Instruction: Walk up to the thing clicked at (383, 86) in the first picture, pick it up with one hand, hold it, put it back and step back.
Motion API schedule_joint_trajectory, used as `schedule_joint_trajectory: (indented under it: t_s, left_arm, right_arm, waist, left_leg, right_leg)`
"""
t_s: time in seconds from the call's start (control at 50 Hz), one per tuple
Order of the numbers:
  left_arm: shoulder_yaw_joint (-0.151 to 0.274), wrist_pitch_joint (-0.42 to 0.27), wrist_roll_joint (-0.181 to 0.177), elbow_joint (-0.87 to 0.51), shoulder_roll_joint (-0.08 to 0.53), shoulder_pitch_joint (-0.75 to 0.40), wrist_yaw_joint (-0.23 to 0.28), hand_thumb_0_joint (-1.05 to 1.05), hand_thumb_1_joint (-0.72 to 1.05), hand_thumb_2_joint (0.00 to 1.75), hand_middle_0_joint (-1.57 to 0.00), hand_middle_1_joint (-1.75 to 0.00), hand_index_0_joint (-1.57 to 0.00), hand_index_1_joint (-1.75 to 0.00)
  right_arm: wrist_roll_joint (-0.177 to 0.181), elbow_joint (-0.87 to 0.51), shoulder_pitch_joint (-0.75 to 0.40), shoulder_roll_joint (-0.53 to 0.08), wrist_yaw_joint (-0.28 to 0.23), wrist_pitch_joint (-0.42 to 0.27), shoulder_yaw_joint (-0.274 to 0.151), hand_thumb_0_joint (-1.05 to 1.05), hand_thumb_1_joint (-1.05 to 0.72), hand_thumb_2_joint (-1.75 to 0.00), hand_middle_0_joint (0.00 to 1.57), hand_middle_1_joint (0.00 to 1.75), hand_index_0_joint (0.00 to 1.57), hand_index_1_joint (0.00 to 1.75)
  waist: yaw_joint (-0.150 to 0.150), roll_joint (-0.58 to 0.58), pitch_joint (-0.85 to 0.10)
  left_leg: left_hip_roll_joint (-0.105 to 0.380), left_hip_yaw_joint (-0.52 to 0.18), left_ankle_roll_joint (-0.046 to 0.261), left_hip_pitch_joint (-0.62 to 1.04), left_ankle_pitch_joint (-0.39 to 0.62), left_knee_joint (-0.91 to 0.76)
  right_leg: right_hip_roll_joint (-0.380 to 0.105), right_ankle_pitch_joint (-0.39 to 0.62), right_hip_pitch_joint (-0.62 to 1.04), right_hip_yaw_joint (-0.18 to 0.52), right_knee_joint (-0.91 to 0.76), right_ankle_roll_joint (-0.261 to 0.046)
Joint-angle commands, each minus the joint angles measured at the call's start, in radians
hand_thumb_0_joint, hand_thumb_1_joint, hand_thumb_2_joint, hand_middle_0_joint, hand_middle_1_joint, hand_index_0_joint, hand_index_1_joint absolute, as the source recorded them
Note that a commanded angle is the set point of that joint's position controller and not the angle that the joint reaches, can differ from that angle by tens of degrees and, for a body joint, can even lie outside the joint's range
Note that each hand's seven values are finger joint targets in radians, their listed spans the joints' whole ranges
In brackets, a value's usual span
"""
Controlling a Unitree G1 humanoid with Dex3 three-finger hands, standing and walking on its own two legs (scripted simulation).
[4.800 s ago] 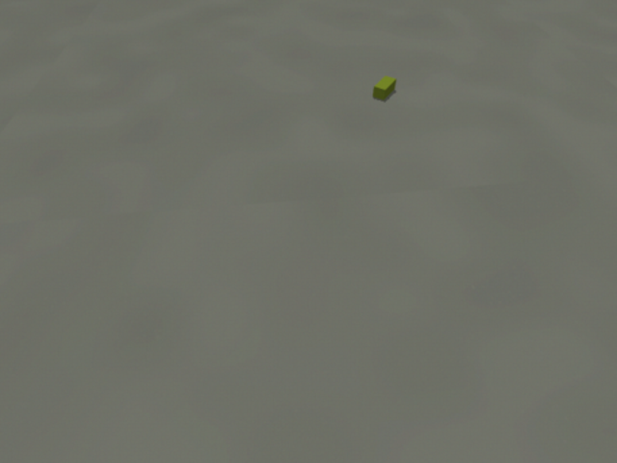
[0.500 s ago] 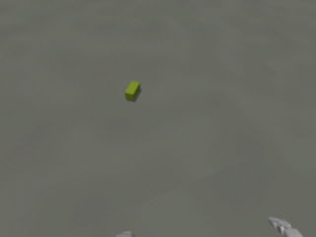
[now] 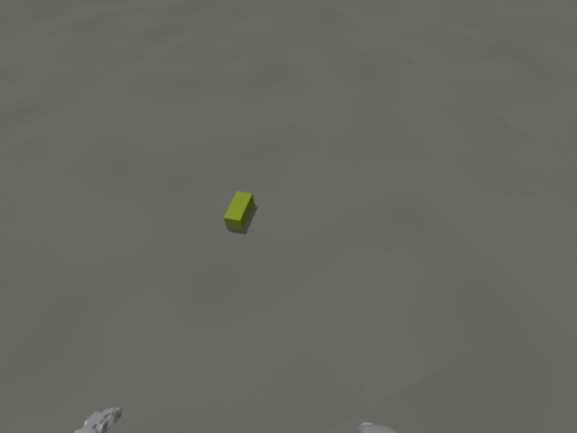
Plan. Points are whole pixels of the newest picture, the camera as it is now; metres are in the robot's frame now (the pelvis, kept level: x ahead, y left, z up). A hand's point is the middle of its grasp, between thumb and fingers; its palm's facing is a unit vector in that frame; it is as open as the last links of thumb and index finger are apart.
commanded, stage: walk up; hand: left
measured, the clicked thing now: (239, 210) +1.13 +0.28 -0.72
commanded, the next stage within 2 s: none
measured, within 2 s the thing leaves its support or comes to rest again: neither
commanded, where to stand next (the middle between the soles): +0.68 +0.07 m, yaw +0 degrees
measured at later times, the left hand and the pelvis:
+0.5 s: hand (103, 402) +0.21 +0.34 -0.15, palm faces -0.02 -0.94 -0.34, open 7.4 cm; pelvis +0.19 +0.06 +0.01, yaw +1 degrees
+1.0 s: hand (149, 269) +0.44 +0.30 -0.11, palm faces -0.01 -0.91 -0.41, open 7.4 cm; pelvis +0.35 +0.03 +0.01, yaw -1 degrees
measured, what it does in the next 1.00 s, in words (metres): walks ahead: left foot, then right foot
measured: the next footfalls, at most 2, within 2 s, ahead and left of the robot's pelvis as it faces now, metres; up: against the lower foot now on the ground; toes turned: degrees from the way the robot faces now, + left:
left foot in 0.36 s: +0.28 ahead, +0.18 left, +0.00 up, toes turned +6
right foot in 0.84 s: +0.46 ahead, -0.10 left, +0.00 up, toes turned -5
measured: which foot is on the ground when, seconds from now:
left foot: up 0.00-0.34, down 0.36-0.86, up 0.88-1.00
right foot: down 0.00-0.38, up 0.40-0.82, down 0.84-1.00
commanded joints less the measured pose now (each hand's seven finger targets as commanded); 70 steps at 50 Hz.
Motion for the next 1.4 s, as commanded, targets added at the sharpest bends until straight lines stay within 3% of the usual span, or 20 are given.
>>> schedule_joint_trajectory:
  t_s: [0.0, 0.24, 0.32, 0.34, 0.36, 0.4, 0.48, 0.64, 0.8, 0.82, 0.84, 0.86, 1.0, 1.16, 1.22, 1.24, 1.26, 1.28, 1.3, 1.38]
  left_arm:
    - [0.076, -0.018, -0.01, -0.042, 0.294, 0.087, 0.03, 0.0, 0.9, 0.9, -0.2, -0.3, -0.2, -0.3]
    - [0.085, -0.029, 0.009, -0.07, 0.322, 0.112, 0.016, 0.0, 0.9, 0.9, -0.2, -0.3, -0.2, -0.3]
    - [0.067, -0.015, 0.018, -0.077, 0.301, 0.101, 0.016, 0.0, 0.9, 0.9, -0.2, -0.3, -0.2, -0.3]
    - [0.051, -0.011, 0.017, -0.076, 0.252, 0.134, 0.017, 0.0, 0.9, 0.9, -0.2, -0.3, -0.2, -0.3]
    - [0.026, -0.007, 0.006, -0.085, 0.16, 0.201, 0.014, 0.0, 0.9, 0.9, -0.2, -0.3, -0.2, -0.3]
    - [0.052, 0.011, 0.012, -0.05, 0.296, 0.168, 0.038, 0.0, 0.9, 0.9, -0.2, -0.3, -0.2, -0.3]
    - [0.045, 0.016, -0.01, 0.0, 0.264, 0.208, 0.02, 0.0, 0.9, 0.9, -0.2, -0.3, -0.2, -0.3]
    - [0.049, 0.024, 0.015, -0.038, 0.234, 0.074, -0.016, 0.0, 0.9, 0.9, -0.2, -0.3, -0.2, -0.3]
    - [0.076, -0.011, 0.016, 0.021, 0.26, 0.215, 0.006, 0.0, 0.9, 0.9, -0.2, -0.3, -0.2, -0.3]
    - [0.098, -0.02, 0.021, 0.033, 0.313, 0.3, 0.019, 0.0, 0.9, 0.9, -0.2, -0.3, -0.2, -0.3]
    - [0.112, -0.026, 0.017, 0.004, 0.39, 0.296, 0.031, 0.0, 0.9, 0.9, -0.2, -0.3, -0.2, -0.3]
    - [0.107, -0.018, 0.006, -0.007, 0.398, 0.257, 0.029, 0.0, 0.9, 0.9, -0.2, -0.3, -0.2, -0.3]
    - [0.07, -0.018, 0.001, -0.07, 0.303, 0.117, 0.035, 0.0, 0.9, 0.9, -0.2, -0.3, -0.2, -0.3]
    - [0.078, -0.011, 0.011, -0.096, 0.33, 0.121, 0.021, 0.0, 0.9, 0.9, -0.2, -0.3, -0.2, -0.3]
    - [0.063, 0.003, 0.018, -0.11, 0.305, 0.061, 0.019, 0.0, 0.9, 0.9, -0.2, -0.3, -0.2, -0.3]
    - [0.045, 0.009, 0.026, -0.111, 0.251, 0.084, 0.02, 0.0, 0.9, 0.9, -0.2, -0.3, -0.2, -0.3]
    - [0.02, 0.012, 0.015, -0.106, 0.163, 0.154, 0.02, 0.0, 0.9, 0.9, -0.2, -0.3, -0.2, -0.3]
    - [0.025, 0.02, 0.009, -0.093, 0.188, 0.172, 0.028, 0.0, 0.9, 0.9, -0.2, -0.3, -0.2, -0.3]
    - [0.049, 0.026, 0.015, -0.075, 0.292, 0.148, 0.039, 0.0, 0.9, 0.9, -0.2, -0.3, -0.2, -0.3]
    - [0.05, 0.025, -0.001, -0.015, 0.275, 0.191, 0.028, 0.0, 0.9, 0.9, -0.2, -0.3, -0.2, -0.3]
  right_arm:
    - [0.012, -0.068, 0.053, -0.197, 0.003, -0.026, -0.056, 0.0, -0.9, -0.9, 0.2, 0.3, 0.2, 0.3]
    - [-0.023, -0.102, -0.131, -0.168, 0.048, -0.03, -0.073, 0.0, -0.9, -0.9, 0.2, 0.3, 0.2, 0.3]
    - [-0.025, -0.055, 0.01, -0.209, 0.033, -0.044, -0.092, 0.0, -0.9, -0.9, 0.2, 0.3, 0.2, 0.3]
    - [-0.029, -0.025, 0.12, -0.253, 0.02, -0.052, -0.109, 0.0, -0.9, -0.9, 0.2, 0.3, 0.2, 0.3]
    - [-0.039, -0.034, 0.153, -0.347, 0.006, -0.058, -0.13, 0.0, -0.9, -0.9, 0.2, 0.3, 0.2, 0.3]
    - [0.003, -0.074, 0.079, -0.362, 0.005, -0.054, -0.129, 0.0, -0.9, -0.9, 0.2, 0.3, 0.2, 0.3]
    - [0.006, -0.095, -0.01, -0.249, -0.007, -0.063, -0.079, 0.0, -0.9, -0.9, 0.2, 0.3, 0.2, 0.3]
    - [-0.004, -0.123, -0.008, -0.272, -0.003, -0.065, -0.09, 0.0, -0.9, -0.9, 0.2, 0.3, 0.2, 0.3]
    - [-0.001, -0.154, -0.025, -0.209, -0.001, -0.043, -0.064, 0.0, -0.9, -0.9, 0.2, 0.3, 0.2, 0.3]
    - [0.001, -0.156, 0.026, -0.146, -0.001, -0.044, -0.044, 0.0, -0.9, -0.9, 0.2, 0.3, 0.2, 0.3]
    - [0.001, -0.165, 0.073, -0.101, 0.001, -0.04, -0.023, 0.0, -0.9, -0.9, 0.2, 0.3, 0.2, 0.3]
    - [-0.003, -0.144, 0.043, -0.204, -0.009, -0.025, -0.048, 0.0, -0.9, -0.9, 0.2, 0.3, 0.2, 0.3]
    - [-0.002, -0.08, 0.055, -0.189, 0.014, -0.004, -0.061, 0.0, -0.9, -0.9, 0.2, 0.3, 0.2, 0.3]
    - [-0.019, -0.099, -0.061, -0.177, 0.037, -0.022, -0.076, 0.0, -0.9, -0.9, 0.2, 0.3, 0.2, 0.3]
    - [-0.027, -0.049, 0.08, -0.209, 0.023, -0.035, -0.096, 0.0, -0.9, -0.9, 0.2, 0.3, 0.2, 0.3]
    - [-0.027, -0.019, 0.175, -0.24, 0.01, -0.041, -0.11, 0.0, -0.9, -0.9, 0.2, 0.3, 0.2, 0.3]
    - [-0.036, -0.027, 0.209, -0.313, -0.002, -0.049, -0.127, 0.0, -0.9, -0.9, 0.2, 0.3, 0.2, 0.3]
    - [-0.029, -0.075, 0.151, -0.346, -0.005, -0.055, -0.123, 0.0, -0.9, -0.9, 0.2, 0.3, 0.2, 0.3]
    - [-0.004, -0.088, 0.099, -0.36, -0.003, -0.05, -0.125, 0.0, -0.9, -0.9, 0.2, 0.3, 0.2, 0.3]
    - [-0.001, -0.099, 0.041, -0.245, -0.017, -0.065, -0.08, 0.0, -0.9, -0.9, 0.2, 0.3, 0.2, 0.3]
  waist:
    - [0.026, -0.192, -0.07]
    - [0.061, -0.154, -0.036]
    - [-0.037, -0.058, -0.119]
    - [-0.086, 0.093, -0.184]
    - [-0.071, 0.351, -0.204]
    - [-0.062, 0.153, -0.112]
    - [0.003, 0.103, -0.045]
    - [-0.021, 0.087, -0.005]
    - [0.085, -0.082, -0.133]
    - [0.115, -0.263, -0.202]
    - [0.094, -0.391, -0.192]
    - [0.101, -0.252, -0.14]
    - [0.023, -0.2, -0.044]
    - [0.047, -0.196, -0.035]
    - [-0.058, -0.081, -0.088]
    - [-0.099, 0.062, -0.131]
    - [-0.097, 0.322, -0.135]
    - [-0.069, 0.239, -0.094]
    - [-0.06, 0.149, -0.041]
    - [-0.001, 0.091, -0.013]
  left_leg:
    - [0.067, -0.097, 0.006, -0.251, 0.133, 0.009]
    - [0.099, -0.001, -0.044, -0.157, 0.332, -0.487]
    - [0.039, 0.05, -0.009, 0.15, 0.262, -0.549]
    - [0.071, -0.031, 0.026, 0.293, 0.138, -0.633]
    - [0.301, -0.418, 0.098, 0.412, -0.006, -0.741]
    - [0.441, -0.675, 0.225, 0.289, -0.149, -0.861]
    - [0.255, -0.21, 0.104, 0.137, 0.306, -0.826]
    - [0.272, -0.118, 0.19, 0.106, 0.146, -0.883]
    - [0.169, 0.014, 0.094, -0.019, 0.372, -0.457]
    - [0.088, 0.077, 0.056, -0.098, 0.287, -0.198]
    - [-0.035, 0.065, 0.003, -0.317, -0.052, -0.031]
    - [-0.008, 0.002, -0.003, -0.375, -0.078, 0.037]
    - [0.074, -0.037, -0.025, -0.234, 0.135, -0.12]
    - [0.07, 0.022, -0.051, -0.123, 0.224, -0.446]
    - [0.033, 0.049, -0.028, 0.176, 0.225, -0.5]
    - [0.038, -0.002, -0.009, 0.32, 0.113, -0.538]
    - [0.216, -0.325, 0.056, 0.374, -0.191, -0.753]
    - [0.392, -0.678, 0.124, 0.284, -0.336, -0.922]
    - [0.428, -0.702, 0.182, 0.181, -0.374, -0.919]
    - [0.261, -0.266, 0.086, 0.138, 0.258, -0.83]
  right_leg:
    - [-0.21, 0.016, 0.2, 0.295, -0.365, -0.133]
    - [-0.216, -0.152, 0.138, 0.137, -0.364, -0.158]
    - [-0.169, -0.014, 0.032, 0.079, -0.114, -0.114]
    - [-0.095, 0.072, -0.024, 0.013, 0.165, -0.083]
    - [0.031, -0.25, -0.26, -0.027, 0.436, -0.015]
    - [0.012, -0.327, -0.347, 0.122, 0.566, -0.02]
    - [-0.038, -0.117, -0.222, 0.166, 0.446, -0.001]
    - [-0.081, -0.007, -0.196, 0.086, 0.148, 0.046]
    - [0.018, 0.039, 0.289, 0.022, -0.121, -0.003]
    - [-0.092, -0.098, 0.401, 0.186, -0.22, -0.03]
    - [-0.308, -0.156, 0.49, 0.582, -0.316, -0.106]
    - [-0.375, -0.216, 0.44, 0.692, -0.361, -0.201]
    - [-0.193, -0.049, 0.129, 0.233, -0.359, -0.172]
    - [-0.203, -0.276, 0.047, 0.198, -0.344, -0.174]
    - [-0.17, -0.348, -0.133, 0.155, -0.155, -0.123]
    - [-0.111, -0.347, -0.23, 0.1, 0.051, -0.092]
    - [0.025, -0.318, -0.361, -0.019, 0.384, -0.034]
    - [0.093, -0.299, -0.442, 0.068, 0.513, -0.012]
    - [0.02, -0.3, -0.401, 0.156, 0.544, -0.025]
    - [-0.034, -0.112, -0.288, 0.182, 0.446, 0.0]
